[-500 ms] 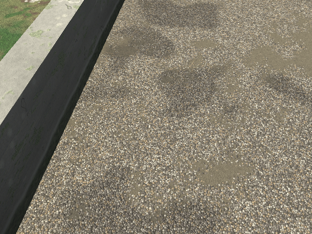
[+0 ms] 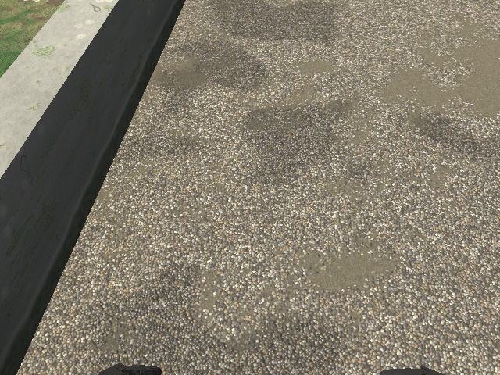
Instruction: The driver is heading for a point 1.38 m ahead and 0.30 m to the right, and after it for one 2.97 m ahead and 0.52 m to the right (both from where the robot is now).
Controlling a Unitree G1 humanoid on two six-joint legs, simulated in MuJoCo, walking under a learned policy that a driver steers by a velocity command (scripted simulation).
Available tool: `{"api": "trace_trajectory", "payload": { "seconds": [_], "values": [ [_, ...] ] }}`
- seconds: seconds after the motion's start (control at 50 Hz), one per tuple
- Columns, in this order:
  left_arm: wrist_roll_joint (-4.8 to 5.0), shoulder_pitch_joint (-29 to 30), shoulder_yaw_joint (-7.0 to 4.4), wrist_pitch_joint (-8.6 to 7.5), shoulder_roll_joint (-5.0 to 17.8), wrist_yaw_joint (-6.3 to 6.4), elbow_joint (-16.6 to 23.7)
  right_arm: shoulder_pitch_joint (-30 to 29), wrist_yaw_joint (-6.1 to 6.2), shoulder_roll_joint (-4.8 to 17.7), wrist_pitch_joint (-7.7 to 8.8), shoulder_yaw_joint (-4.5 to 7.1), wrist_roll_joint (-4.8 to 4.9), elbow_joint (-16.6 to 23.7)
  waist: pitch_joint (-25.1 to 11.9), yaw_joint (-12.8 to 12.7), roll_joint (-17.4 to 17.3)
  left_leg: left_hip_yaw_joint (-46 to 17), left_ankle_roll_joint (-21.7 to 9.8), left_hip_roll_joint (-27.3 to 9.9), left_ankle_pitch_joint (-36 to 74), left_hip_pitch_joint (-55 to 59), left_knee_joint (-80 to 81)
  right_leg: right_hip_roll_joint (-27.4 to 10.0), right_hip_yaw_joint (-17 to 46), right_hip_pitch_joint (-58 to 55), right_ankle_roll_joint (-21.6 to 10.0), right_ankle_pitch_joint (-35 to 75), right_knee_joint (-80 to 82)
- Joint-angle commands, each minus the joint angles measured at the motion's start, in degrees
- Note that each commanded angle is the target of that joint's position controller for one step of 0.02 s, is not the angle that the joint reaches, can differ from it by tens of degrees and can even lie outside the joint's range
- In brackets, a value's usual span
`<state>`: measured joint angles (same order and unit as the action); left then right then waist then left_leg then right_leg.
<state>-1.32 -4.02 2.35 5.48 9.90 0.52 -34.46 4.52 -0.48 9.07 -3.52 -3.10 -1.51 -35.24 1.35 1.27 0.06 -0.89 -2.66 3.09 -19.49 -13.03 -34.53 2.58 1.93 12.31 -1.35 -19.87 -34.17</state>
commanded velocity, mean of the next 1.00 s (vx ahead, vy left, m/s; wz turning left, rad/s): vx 0.49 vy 0.00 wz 0.00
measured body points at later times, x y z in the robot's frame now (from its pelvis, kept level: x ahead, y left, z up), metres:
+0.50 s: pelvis +0.00 +0.01 +0.00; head -0.01 +0.01 +0.45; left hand +0.20 +0.21 -0.09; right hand +0.20 -0.19 -0.08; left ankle -0.01 +0.09 -0.73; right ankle -0.02 -0.11 -0.73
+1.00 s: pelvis +0.00 +0.01 +0.00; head -0.01 +0.02 +0.44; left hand +0.21 +0.21 -0.08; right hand +0.20 -0.18 -0.08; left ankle -0.01 +0.09 -0.73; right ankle -0.02 -0.11 -0.73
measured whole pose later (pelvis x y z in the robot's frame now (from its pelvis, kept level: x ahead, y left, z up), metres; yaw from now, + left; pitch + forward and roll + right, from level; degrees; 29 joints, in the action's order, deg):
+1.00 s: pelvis +0.00 +0.01 +0.00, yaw +0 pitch -2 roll -1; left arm -1.6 -5.2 2.5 4.4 8.9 0.4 -34.6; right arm 5.9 -0.6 8.1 -3.1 -4.0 -1.2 -33.2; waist -0.1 1.0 -0.2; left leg 0.3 -3.8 3.5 -21.1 -14.4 -37.4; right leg 2.0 2.6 13.5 -0.1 -21.3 -36.7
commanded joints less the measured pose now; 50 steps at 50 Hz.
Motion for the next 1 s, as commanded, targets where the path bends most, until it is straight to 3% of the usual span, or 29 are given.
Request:
{"api": "trace_trajectory", "payload": {
  "seconds": [0.02,0.06,0.1,0.2,0.22,0.26,0.3,0.34,0.38,0.42,0.44,0.46,0.48,0.52,0.54,0.58,0.62,0.66,0.68,0.72,0.74,0.8,0.82,0.86,0.88,0.92,0.94,0.98,1.0],
  "values": [
    [-0.05,5.23,-1.18,-1.04,3.97,-0.01,5.67,-5.0,-0.12,3.44,1.13,0.81,0.02,5.66,-6.65,-0.11,-0.33,-3.25,-0.87,-4.73,18.48,-1.19,4.02,-3.74,3.22,-3.27,-0.43,16.3,2.67],
    [-0.22,2.76,-1.14,-1.53,3.29,0.02,4.46,-2.66,0.66,3.71,1.03,0.81,0.76,4.72,-9.36,-1.18,-0.36,-5.98,-1.18,-5.14,7.69,-0.92,6.89,-2.44,2.26,-5.12,-0.16,4.1,3.19],
    [-0.16,4.03,-0.73,-1.78,2.83,-0.17,4.71,-5.24,0.81,4.14,0.53,0.82,1.09,5.74,-3.72,-1.44,-1.69,-7.13,-1.37,-5.48,4.21,-4.05,8.37,-2.17,2.28,-2.34,0.1,2.79,3.44],
    [-0.05,3.39,-0.55,-2.59,2.96,-0.17,4.38,-4.58,0.72,3.71,0.49,0.67,0.75,6.32,-2.7,-0.91,-0.79,-6.61,-1.21,-4.66,2.94,-4.49,7.94,-2.69,3.12,-1.56,-0.27,4.04,3.6],
    [0.41,5.92,-0.56,-2.26,3.68,-0.18,5.84,-6.84,-0.1,3.26,0.77,0.48,0.28,7.66,-0.81,0.17,-0.26,-3.91,-0.92,-4.38,13.52,-4.61,4.61,-4.03,4.17,0.58,-0.32,15.19,3.11],
    [-0.13,2.04,-0.88,-2.6,3.36,0.08,4.14,-1.79,0.53,3.08,1.06,0.57,0.18,5.62,-8.1,-0.35,0.94,-5.22,-0.99,-4.14,6.0,-1.36,5.89,-3.21,3.5,-3.67,-0.68,6.41,3.23],
    [0.27,5.54,-0.55,-2.22,3.35,-0.02,5.87,-6.65,0.0,3.01,0.99,0.46,0.08,7.59,-2.05,0.23,-0.25,-3.51,-0.92,-4.32,15.49,-3.45,3.75,-4.02,4.12,0.27,-0.43,16.11,2.88],
    [-0.24,1.69,-0.92,-2.4,3.25,0.12,4.21,-2.01,0.63,2.97,1.02,0.53,0.32,5.74,-8.54,-0.5,0.19,-5.19,-1.07,-4.38,7.66,-1.12,5.51,-2.82,3.06,-3.85,-0.48,6.45,2.56],
    [0.07,5.04,-0.6,-2.06,3.31,-0.05,5.85,-6.79,0.03,2.83,0.97,0.39,0.17,7.69,-2.43,0.02,-1.08,-3.6,-1.12,-4.53,16.6,-3.45,3.57,-3.7,3.73,0.0,-0.18,15.94,2.27],
    [-0.36,1.3,-0.99,-2.32,3.29,0.09,4.2,-2.02,0.64,2.98,1.06,0.5,0.43,5.82,-8.84,-0.68,-0.43,-5.43,-1.28,-4.66,8.47,-1.24,5.46,-2.62,2.81,-4.15,-0.28,6.38,1.99],
    [-0.03,4.77,-0.7,-1.92,3.33,-0.03,5.96,-6.28,-0.08,2.8,1.1,0.32,0.18,7.52,-2.95,-0.07,-1.18,-3.49,-1.15,-4.57,17.39,-3.65,3.32,-3.54,3.43,-0.43,-0.02,16.43,1.71],
    [-0.44,1.36,-0.92,-2.37,3.09,0.12,4.2,-2.46,0.72,2.95,1.13,0.52,0.49,5.99,-8.95,-0.79,-0.71,-5.71,-1.44,-4.82,8.39,-1.18,5.56,-2.69,2.89,-4.16,-0.24,6.01,2.06],
    [-0.05,4.9,-0.75,-1.93,3.43,-0.03,5.94,-6.5,-0.06,2.83,1.14,0.3,0.26,7.63,-2.81,-0.12,-1.04,-3.67,-1.26,-4.72,17.64,-3.63,3.33,-3.45,3.38,-0.43,-0.04,16.14,1.58],
    [-0.44,1.39,-0.99,-2.23,3.07,0.08,4.27,-2.05,0.58,2.94,1.22,0.43,0.53,5.9,-9.21,-0.8,-0.67,-5.74,-1.48,-4.94,8.87,-1.5,5.41,-2.57,2.68,-4.43,-0.14,6.15,1.55],
    [-0.11,5.03,-0.78,-1.83,3.27,-0.03,6.1,-6.32,-0.13,2.81,1.21,0.25,0.3,7.68,-2.98,-0.22,-1.16,-3.73,-1.26,-4.81,17.76,-3.96,3.4,-3.34,3.24,-0.55,0.15,15.89,1.3],
    [-0.46,1.63,-1.07,-2.22,3.03,0.08,4.37,-2.04,0.55,2.95,1.33,0.41,0.6,6.0,-9.4,-0.86,-0.57,-5.93,-1.54,-5.13,9.0,-1.57,5.49,-2.44,2.61,-4.55,-0.04,5.78,1.31],
    [-0.05,5.64,-0.71,-1.86,3.08,-0.09,6.08,-7.0,-0.11,2.82,1.14,0.19,0.48,8.12,-2.17,-0.3,-1.4,-4.15,-1.44,-5.09,17.16,-4.69,3.75,-3.3,3.25,-0.11,0.29,14.89,1.24],
    [-0.3,4.91,-1.07,-1.69,3.43,-0.11,5.86,-4.61,-0.43,2.4,1.47,0.19,-0.14,7.49,-5.82,0.25,-0.45,-3.5,-1.29,-4.92,18.42,-3.16,2.9,-3.52,3.54,-1.75,0.09,16.64,0.52],
    [-0.42,1.94,-1.04,-2.18,2.76,0.05,4.47,-1.71,0.46,2.84,1.44,0.31,0.59,6.13,-9.53,-0.86,-0.61,-5.95,-1.51,-5.2,8.69,-2.08,5.68,-2.45,2.63,-4.56,0.13,5.69,1.11],
    [-0.39,3.23,-0.77,-2.41,2.44,-0.03,4.65,-4.26,0.74,3.3,1.07,0.4,0.99,6.93,-4.55,-1.23,-1.52,-7.05,-1.77,-5.6,6.66,-4.17,7.04,-2.13,2.53,-2.35,0.22,4.11,1.66],
    [0.04,6.19,-0.76,-1.95,3.13,-0.12,6.07,-7.05,-0.14,2.77,1.14,0.12,0.55,8.46,-1.64,-0.23,-1.08,-4.28,-1.5,-5.21,16.79,-5.07,4.01,-3.23,3.32,0.09,0.33,14.68,1.1],
    [-0.36,4.94,-1.05,-1.8,3.14,-0.07,5.79,-4.02,-0.48,2.22,1.75,0.15,-0.3,7.54,-6.85,0.36,-0.29,-3.31,-1.3,-4.84,18.46,-2.76,2.72,-3.68,3.71,-2.17,0.11,17.37,0.38],
    [-0.39,2.11,-1.06,-2.34,2.59,0.13,4.37,-1.3,0.45,2.68,1.72,0.28,0.57,6.2,-10.61,-0.72,-0.25,-5.78,-1.55,-5.2,8.88,-1.46,5.43,-2.51,2.76,-4.97,0.11,5.97,1.0],
    [-0.34,3.6,-0.77,-2.41,2.28,0.01,4.63,-4.14,0.73,3.17,1.14,0.35,1.02,7.11,-4.6,-1.14,-1.5,-6.94,-1.8,-5.7,6.66,-4.25,7.04,-2.08,2.56,-2.25,0.29,4.03,1.48],
    [0.02,6.44,-0.76,-1.92,2.96,-0.11,6.06,-6.94,-0.16,2.6,1.2,0.06,0.55,8.64,-1.72,-0.17,-1.17,-4.19,-1.55,-5.29,16.84,-5.09,4.0,-3.16,3.34,0.19,0.42,14.57,0.93],
    [-0.32,5.17,-1.0,-1.73,3.14,-0.14,5.74,-4.2,-0.52,2.11,1.59,0.06,-0.25,7.85,-5.93,0.42,-0.59,-3.31,-1.4,-4.95,18.23,-3.31,2.83,-3.54,3.74,-1.59,0.21,16.94,0.26],
    [-0.42,2.09,-1.03,-2.29,2.6,0.07,4.32,-1.11,0.4,2.59,1.63,0.23,0.52,6.41,-10.05,-0.66,-0.58,-5.68,-1.57,-5.22,8.68,-1.87,5.55,-2.46,2.87,-4.65,0.2,6.0,0.86],
    [-0.08,6.25,-0.77,-1.99,2.87,-0.03,6.04,-6.5,-0.16,2.56,1.46,0.07,0.41,8.57,-2.5,-0.13,-1.01,-3.99,-1.55,-5.22,17.11,-4.58,3.73,-3.2,3.45,-0.03,0.39,14.99,0.91],
    [-0.27,5.66,-1.02,-1.82,3.2,-0.06,5.71,-4.94,-0.38,2.19,1.58,0.11,-0.07,8.17,-5.33,0.36,-0.43,-3.52,-1.52,-5.16,18.11,-3.29,3.0,-3.47,3.82,-1.2,0.18,16.2,0.42]
  ]
}}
